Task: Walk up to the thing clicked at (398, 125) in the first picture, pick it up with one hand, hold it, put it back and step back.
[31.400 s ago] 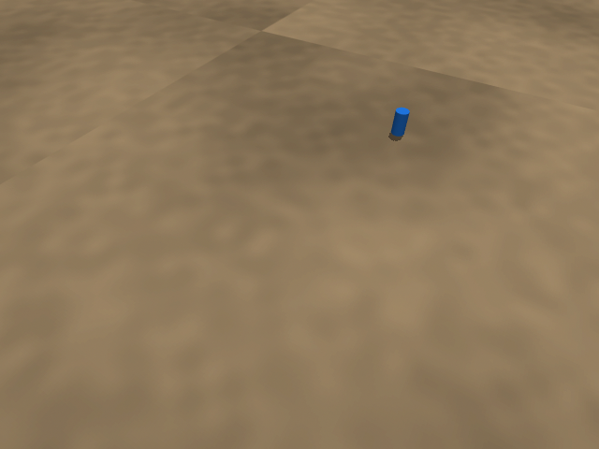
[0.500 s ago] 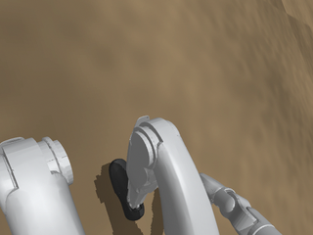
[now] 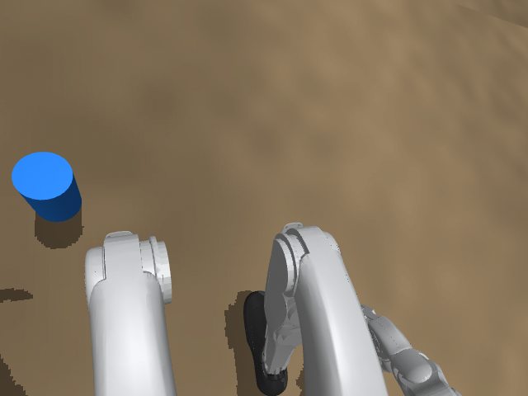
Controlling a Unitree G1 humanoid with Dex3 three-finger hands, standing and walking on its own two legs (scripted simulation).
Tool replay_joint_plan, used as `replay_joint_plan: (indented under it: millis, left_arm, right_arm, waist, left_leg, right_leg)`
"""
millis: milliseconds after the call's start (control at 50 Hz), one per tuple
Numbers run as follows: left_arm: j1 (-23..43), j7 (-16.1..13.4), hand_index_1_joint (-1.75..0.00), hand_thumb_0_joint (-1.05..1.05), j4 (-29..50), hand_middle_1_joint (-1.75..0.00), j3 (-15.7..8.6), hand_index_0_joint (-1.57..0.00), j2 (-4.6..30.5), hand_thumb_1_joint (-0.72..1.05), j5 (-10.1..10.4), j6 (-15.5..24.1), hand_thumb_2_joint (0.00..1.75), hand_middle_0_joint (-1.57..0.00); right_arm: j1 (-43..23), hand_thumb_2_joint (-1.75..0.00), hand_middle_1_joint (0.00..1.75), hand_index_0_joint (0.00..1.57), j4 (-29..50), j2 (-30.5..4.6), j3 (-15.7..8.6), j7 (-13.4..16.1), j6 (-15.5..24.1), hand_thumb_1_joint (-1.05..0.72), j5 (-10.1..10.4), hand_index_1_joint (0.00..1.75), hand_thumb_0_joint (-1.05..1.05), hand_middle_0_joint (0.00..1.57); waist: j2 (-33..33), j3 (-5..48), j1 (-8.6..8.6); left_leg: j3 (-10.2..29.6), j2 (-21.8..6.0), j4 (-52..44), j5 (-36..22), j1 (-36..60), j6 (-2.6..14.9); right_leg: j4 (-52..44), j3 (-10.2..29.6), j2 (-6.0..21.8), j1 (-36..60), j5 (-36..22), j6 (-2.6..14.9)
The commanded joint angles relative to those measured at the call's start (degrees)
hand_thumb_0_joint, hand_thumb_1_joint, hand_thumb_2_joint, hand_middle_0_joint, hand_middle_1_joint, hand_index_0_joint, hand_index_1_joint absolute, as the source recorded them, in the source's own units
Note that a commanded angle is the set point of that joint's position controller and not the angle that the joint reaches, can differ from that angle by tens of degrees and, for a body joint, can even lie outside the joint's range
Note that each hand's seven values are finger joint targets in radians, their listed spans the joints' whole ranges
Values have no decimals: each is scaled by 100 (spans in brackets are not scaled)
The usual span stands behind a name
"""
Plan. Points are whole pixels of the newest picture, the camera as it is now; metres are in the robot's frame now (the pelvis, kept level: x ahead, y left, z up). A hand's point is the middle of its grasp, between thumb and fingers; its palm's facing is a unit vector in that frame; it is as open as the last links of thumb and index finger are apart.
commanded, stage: home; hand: left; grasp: from the side
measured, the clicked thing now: (51, 190) +0.42 +0.30 -0.25
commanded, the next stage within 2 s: none
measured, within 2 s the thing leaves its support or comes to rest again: neither
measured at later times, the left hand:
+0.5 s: hand out of the picture +0.27 +0.33 +0.10, palm faces +0.34 -0.82 -0.47, open 17.4 cm
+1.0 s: hand out of the picture +0.24 +0.24 +0.30, palm faces +0.34 -0.88 -0.34, open 17.6 cm
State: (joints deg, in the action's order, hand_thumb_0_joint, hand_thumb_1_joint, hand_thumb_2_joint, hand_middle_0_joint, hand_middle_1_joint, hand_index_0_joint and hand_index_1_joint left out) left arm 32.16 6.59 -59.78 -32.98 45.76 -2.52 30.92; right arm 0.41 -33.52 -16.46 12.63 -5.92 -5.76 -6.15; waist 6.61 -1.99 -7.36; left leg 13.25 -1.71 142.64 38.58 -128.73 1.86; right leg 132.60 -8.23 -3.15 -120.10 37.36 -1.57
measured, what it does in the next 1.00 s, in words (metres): rises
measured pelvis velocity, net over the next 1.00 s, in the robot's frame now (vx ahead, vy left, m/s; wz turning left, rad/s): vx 0.09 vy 0.00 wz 0.22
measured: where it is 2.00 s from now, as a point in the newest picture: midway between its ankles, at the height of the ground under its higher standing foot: (206, 377)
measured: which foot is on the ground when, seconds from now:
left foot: down 0.00-1.00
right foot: down 0.00-1.00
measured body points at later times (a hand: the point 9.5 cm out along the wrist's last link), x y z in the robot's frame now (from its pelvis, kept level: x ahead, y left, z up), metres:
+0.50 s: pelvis +0.03 -0.02 +0.18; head +0.19 +0.04 +0.60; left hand +0.25 +0.37 +0.13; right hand +0.25 -0.23 +0.07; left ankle +0.08 +0.12 -0.29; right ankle +0.13 -0.14 -0.29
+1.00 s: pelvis +0.09 +0.00 +0.37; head +0.14 +0.02 +0.82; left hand +0.22 +0.28 +0.32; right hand +0.29 -0.21 +0.29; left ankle +0.08 +0.12 -0.29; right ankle +0.13 -0.14 -0.29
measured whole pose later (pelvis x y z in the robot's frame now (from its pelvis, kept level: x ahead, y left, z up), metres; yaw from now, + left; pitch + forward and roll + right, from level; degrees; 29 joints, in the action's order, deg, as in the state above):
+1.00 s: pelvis +0.09 +0.00 +0.37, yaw +13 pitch +14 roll -3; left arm -21.0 -11.0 -5.5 -1.9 14.0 1.1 -14.0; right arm 16.1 -28.1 -11.8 1.5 9.9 0.7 2.5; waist -1.9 9.7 -2.5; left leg 2.9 -2.3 64.4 29.9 -48.7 -0.7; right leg 60.8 -2.6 0.2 -45.2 29.6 -1.0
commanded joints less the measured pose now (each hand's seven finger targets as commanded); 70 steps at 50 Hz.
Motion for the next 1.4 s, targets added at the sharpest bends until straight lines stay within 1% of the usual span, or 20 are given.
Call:
replay_joint_plan:
  millis: [0,120,260,340,480,500,560,720,780,800,840,860,900,940,960,1000,1020,1120,1280,1380]
  left_arm:
    - [776,-295,-6,0,1777,-6,-294,-6,1784,-51,-103,-310,8,-6]
    - [-367,-464,-5,0,2531,-5,426,-5,470,-56,-84,-1337,5,-5]
    - [-1199,-829,-6,0,4367,-6,665,-6,327,-51,40,-2187,8,-6]
    - [-1765,-1072,-6,0,4900,-6,647,-5,190,-51,79,-2521,8,-6]
    - [-2904,-1309,-5,0,4449,-5,1305,-5,-1009,-58,177,-3011,4,-5]
    - [-2649,-1358,-5,0,5016,-5,1159,-5,-741,-56,208,-3007,5,-5]
    - [-3227,-1412,-5,0,4821,-5,1602,-5,-1338,-56,254,-3229,5,-5]
    - [-3949,-1670,-5,0,5394,-5,1967,-5,-1665,-57,258,-3724,4,-5]
    - [-4380,-1705,-5,0,5209,-4,2486,-4,-2273,-60,277,-3946,3,-4]
    - [-4005,-1771,-5,0,6025,-5,2226,-4,-1861,-59,289,-3928,3,-5]
    - [-4770,-1784,-4,0,5709,-4,2569,-4,-2261,-60,268,-4099,2,-4]
    - [-4715,-1813,-5,0,6177,-5,2508,-5,-2160,-58,296,-4127,4,-5]
    - [-5070,-1806,-5,0,6183,-4,2884,-4,-2550,-60,304,-4225,3,-4]
    - [-5330,-1844,-5,0,6680,-5,2811,-4,-2447,-59,303,-4280,3,-5]
    - [-5744,-1801,-5,0,6460,-4,3104,-4,-2789,-60,309,-4360,3,-4]
    - [-5559,-1836,-4,0,7088,-4,2929,-4,-2538,-61,320,-4359,2,-4]
    - [-5824,-1799,-5,0,6842,-4,3104,-4,-2741,-60,304,-4407,3,-4]
    - [-6112,-1699,-4,0,7055,-4,3133,-4,-2865,-61,307,-4418,2,-4]
    - [-5778,-1575,-4,0,7226,-4,3049,-4,-2822,-61,248,-4292,2,-4]
    - [-5687,-1578,-4,0,7227,-4,3058,-4,-2842,-61,249,-4280,2,-4]
  right_arm:
    - [725,-90,30,20,218,-1619,-982,168,-74,-90,223,30,0,20]
    - [809,-90,30,20,376,-1410,-1508,264,-129,-90,572,30,0,20]
    - [802,-90,30,20,757,-1141,-1662,539,-122,-89,832,30,0,20]
    - [852,-90,30,20,845,-948,-1670,751,-26,-89,882,30,0,20]
    - [878,-90,30,20,880,-658,-1625,1041,220,-90,884,30,0,20]
    - [864,-90,30,20,972,-645,-1614,1077,250,-90,889,30,0,20]
    - [936,-90,30,20,1035,-547,-1557,1133,388,-90,890,30,0,20]
    - [1184,-90,30,20,1071,-422,-1510,1379,675,-90,901,30,0,20]
    - [1195,-90,30,20,1099,-345,-1458,1478,763,-90,885,30,0,20]
    - [1280,-90,30,20,1119,-332,-1461,1521,788,-90,878,30,0,20]
    - [1306,-90,30,20,1149,-281,-1414,1580,823,-90,859,30,0,20]
    - [1283,-90,30,20,1259,-250,-1381,1607,858,-90,846,30,0,20]
    - [1379,-90,30,20,1215,-234,-1404,1657,897,-90,833,30,0,20]
    - [1348,-90,30,20,1374,-203,-1382,1702,953,-90,805,30,0,20]
    - [1372,-90,30,20,1334,-208,-1403,1704,980,-90,805,30,0,20]
    - [1310,-90,30,20,1470,-196,-1378,1731,1038,-90,793,30,0,20]
    - [1310,-90,30,20,1437,-186,-1379,1741,1061,-90,794,30,0,20]
    - [1253,-90,30,20,1572,-198,-1389,1718,1194,-90,757,30,0,20]
    - [1328,-90,30,20,1529,-224,-1430,1686,1380,-90,671,30,0,20]
    - [1232,-90,30,20,1487,-220,-1408,1668,1455,-90,666,30,0,20]
  waist:
    - [-3278,3911,262]
    - [-2397,3925,356]
    - [-1472,4448,534]
    - [-1448,4600,652]
    - [-1293,3729,526]
    - [-1241,3866,608]
    - [-1079,3604,504]
    - [-1105,3180,583]
    - [-1045,2626,424]
    - [-1187,2784,529]
    - [-1151,2418,494]
    - [-1168,2435,544]
    - [-1138,2174,460]
    - [-1147,2263,559]
    - [-1040,2035,512]
    - [-1026,1899,574]
    - [-903,1623,511]
    - [-728,1236,555]
    - [-847,1513,525]
    - [-989,1368,583]
  left_leg:
    - [-405,-156,-2760,-642,3604,-269]
    - [-495,-101,-3451,-26,3652,-153]
    - [-649,-35,-4400,367,4185,-16]
    - [-854,-8,-4859,-37,4841,-22]
    - [-1125,44,-5666,-849,5681,-30]
    - [-1141,47,-5810,-950,5841,-24]
    - [-1181,65,-6241,-1174,6259,-24]
    - [-1239,96,-7471,-1886,7715,-77]
    - [-1241,94,-7938,-1887,8115,-92]
    - [-1262,108,-8069,-1992,8325,-96]
    - [-1268,111,-8395,-2035,8598,-114]
    - [-1269,112,-8523,-2100,8716,-111]
    - [-1244,89,-8757,-2297,9011,-140]
    - [-1222,90,-8914,-2614,9279,-154]
    - [-1208,81,-9007,-2609,9330,-156]
    - [-1195,83,-9151,-2619,9412,-150]
    - [-1189,75,-9252,-2506,9405,-150]
    - [-1171,72,-9523,-2304,9433,-161]
    - [-1221,89,-9498,-2736,9764,-190]
    - [-1161,78,-9684,-2371,9761,-216]
  right_leg:
    - [-1049,-280,-78,775,-703,437]
    - [-1837,-18,-16,817,-287,437]
    - [-3182,284,33,2367,42,347]
    - [-3837,474,80,3288,-199,336]
    - [-4952,574,149,4417,-796,321]
    - [-5131,607,159,4716,-875,313]
    - [-5669,668,204,5427,-1134,280]
    - [-6883,653,263,6911,-1820,260]
    - [-7345,602,248,7224,-1844,236]
    - [-7501,623,276,7482,-1956,233]
    - [-7746,560,251,7709,-1978,223]
    - [-7861,545,260,7904,-2063,219]
    - [-8012,483,225,8026,-2191,222]
    - [-8129,437,204,8363,-2462,227]
    - [-8208,410,182,8337,-2426,225]
    - [-8346,380,179,8501,-2459,216]
    - [-8416,359,160,8441,-2334,216]
    - [-8665,335,144,8597,-2107,198]
    - [-8660,434,168,8879,-2497,194]
    - [-8735,395,156,8846,-2142,215]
